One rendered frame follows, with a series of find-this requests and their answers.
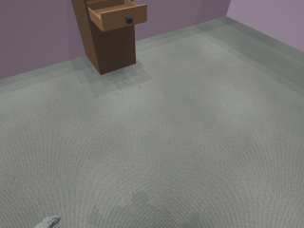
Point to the robot left hand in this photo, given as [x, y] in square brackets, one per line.
[48, 222]

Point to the handle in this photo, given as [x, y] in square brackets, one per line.
[129, 20]

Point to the cabinet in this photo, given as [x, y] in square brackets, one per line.
[109, 50]

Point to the drawer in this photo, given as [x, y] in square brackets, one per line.
[110, 14]

